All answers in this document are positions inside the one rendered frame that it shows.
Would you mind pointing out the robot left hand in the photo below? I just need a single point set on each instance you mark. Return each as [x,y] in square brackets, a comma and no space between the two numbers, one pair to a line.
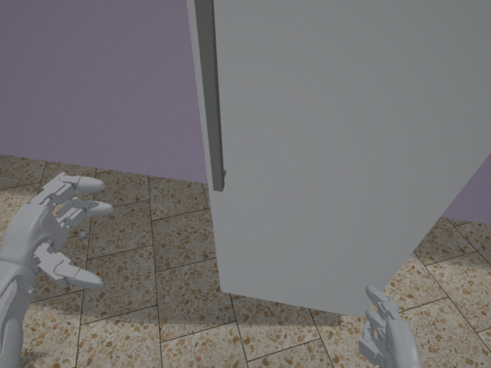
[25,238]

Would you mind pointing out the handle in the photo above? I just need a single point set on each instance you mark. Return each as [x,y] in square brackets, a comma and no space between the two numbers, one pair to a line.
[205,20]

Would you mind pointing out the fridge door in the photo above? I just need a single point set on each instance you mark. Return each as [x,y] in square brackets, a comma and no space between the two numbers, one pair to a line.
[348,128]

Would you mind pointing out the robot right hand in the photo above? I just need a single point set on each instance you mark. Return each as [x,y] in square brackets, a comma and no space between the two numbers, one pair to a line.
[394,334]

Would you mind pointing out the left robot forearm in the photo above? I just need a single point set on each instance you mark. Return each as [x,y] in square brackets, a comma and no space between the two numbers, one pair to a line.
[17,282]

